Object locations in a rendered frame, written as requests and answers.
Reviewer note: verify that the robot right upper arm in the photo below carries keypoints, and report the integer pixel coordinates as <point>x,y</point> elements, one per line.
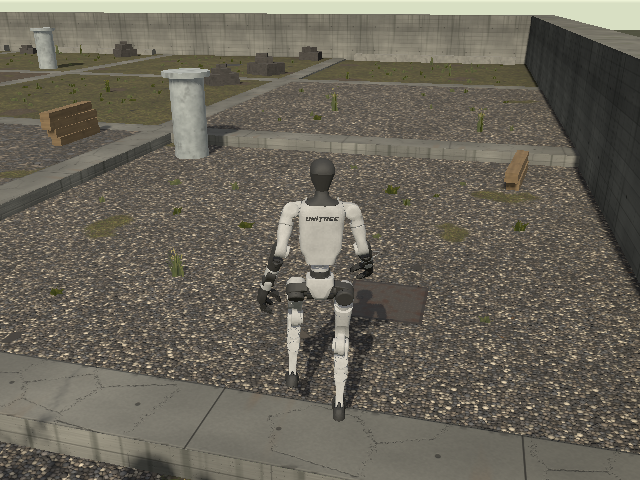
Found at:
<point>353,212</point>

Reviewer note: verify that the robot left upper arm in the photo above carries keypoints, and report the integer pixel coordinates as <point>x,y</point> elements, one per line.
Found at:
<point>289,211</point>

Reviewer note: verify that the left robot forearm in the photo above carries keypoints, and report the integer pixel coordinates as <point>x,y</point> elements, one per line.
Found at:
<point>272,270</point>

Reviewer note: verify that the right robot hand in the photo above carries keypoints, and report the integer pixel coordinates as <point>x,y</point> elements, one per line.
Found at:
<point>366,273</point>

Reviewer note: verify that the right robot foot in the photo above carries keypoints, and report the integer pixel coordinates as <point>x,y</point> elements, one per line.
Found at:
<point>338,412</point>

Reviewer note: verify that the left robot shin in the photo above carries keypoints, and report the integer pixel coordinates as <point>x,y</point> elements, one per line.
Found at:
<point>293,343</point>

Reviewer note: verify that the left robot hand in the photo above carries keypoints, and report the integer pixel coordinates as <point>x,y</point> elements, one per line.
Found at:
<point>262,299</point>

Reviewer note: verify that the right robot forearm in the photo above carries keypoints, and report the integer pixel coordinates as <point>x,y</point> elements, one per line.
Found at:
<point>367,260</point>

